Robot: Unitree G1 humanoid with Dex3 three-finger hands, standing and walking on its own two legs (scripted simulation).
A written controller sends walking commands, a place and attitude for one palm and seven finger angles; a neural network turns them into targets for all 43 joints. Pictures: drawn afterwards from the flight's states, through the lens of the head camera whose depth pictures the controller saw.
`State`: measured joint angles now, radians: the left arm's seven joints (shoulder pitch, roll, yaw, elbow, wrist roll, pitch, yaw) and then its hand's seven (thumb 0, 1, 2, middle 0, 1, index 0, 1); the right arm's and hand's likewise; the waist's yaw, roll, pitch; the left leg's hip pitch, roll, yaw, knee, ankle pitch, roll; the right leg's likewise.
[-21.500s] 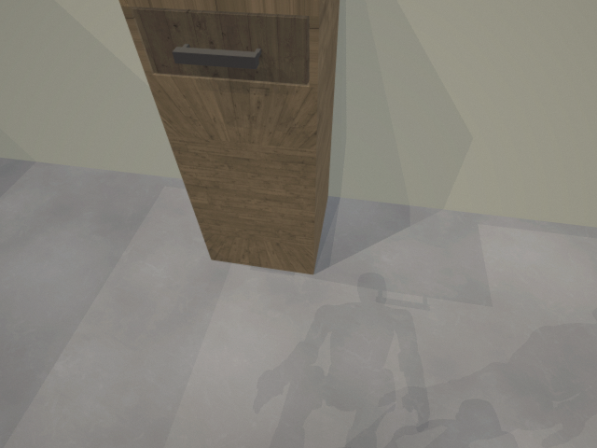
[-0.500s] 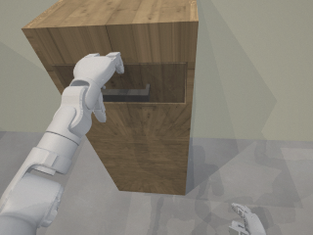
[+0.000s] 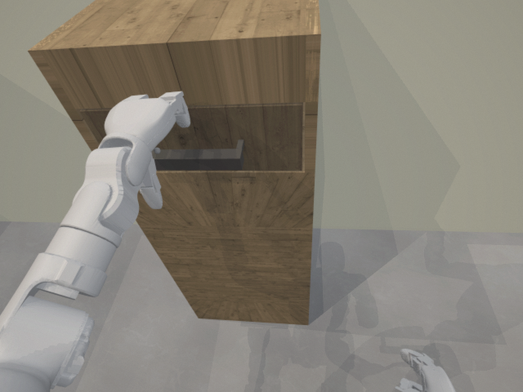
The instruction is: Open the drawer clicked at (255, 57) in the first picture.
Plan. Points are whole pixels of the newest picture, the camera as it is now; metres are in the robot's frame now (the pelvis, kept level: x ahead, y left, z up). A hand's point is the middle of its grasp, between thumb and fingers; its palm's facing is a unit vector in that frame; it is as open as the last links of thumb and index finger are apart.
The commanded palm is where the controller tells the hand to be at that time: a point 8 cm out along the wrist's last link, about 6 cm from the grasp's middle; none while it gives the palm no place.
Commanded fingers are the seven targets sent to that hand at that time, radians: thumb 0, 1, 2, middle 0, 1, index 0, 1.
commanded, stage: lower the fingers behind the handle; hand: left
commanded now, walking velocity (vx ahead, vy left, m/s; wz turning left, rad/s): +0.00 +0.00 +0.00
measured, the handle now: (192, 152) +0.48 +0.16 +0.12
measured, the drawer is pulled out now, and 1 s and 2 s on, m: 0.00 0.00 0.00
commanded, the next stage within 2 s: lift the fingers back up to retry in 1.58 s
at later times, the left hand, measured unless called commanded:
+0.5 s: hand (166, 175) +0.40 +0.18 +0.14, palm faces -0.05 -0.03 -1.00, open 13.8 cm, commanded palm +0.38 +0.18 +0.21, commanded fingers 0.00 -0.50 0.30 -0.30 -1.20 -0.30 -1.20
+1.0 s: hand (179, 177) +0.40 +0.16 +0.13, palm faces +0.07 -0.04 -1.00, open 13.8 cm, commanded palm +0.38 +0.17 +0.17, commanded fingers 0.00 -0.50 0.30 -0.30 -1.20 -0.30 -1.20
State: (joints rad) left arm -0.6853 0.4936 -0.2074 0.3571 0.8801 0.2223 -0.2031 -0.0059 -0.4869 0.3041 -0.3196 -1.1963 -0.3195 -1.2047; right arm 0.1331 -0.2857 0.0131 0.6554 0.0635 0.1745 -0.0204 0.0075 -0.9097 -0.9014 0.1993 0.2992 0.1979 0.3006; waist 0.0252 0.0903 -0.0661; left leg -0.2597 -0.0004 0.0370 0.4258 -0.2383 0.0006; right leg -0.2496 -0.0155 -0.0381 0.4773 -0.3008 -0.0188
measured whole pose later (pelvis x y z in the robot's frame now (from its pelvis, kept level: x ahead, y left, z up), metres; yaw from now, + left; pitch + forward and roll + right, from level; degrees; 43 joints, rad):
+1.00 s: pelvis -0.01 +0.00 +0.00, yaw -1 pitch +5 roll +1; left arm -0.62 0.38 -0.25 0.43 0.95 0.15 0.01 -0.01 -0.49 0.30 -0.31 -1.24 -0.32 -1.21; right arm 0.15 -0.25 0.01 0.68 0.05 0.17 -0.03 0.01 -0.91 -0.90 0.20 0.30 0.20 0.30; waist 0.03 0.07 -0.08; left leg -0.31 0.00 0.05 0.47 -0.24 0.00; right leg -0.30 -0.02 -0.03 0.52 -0.30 -0.02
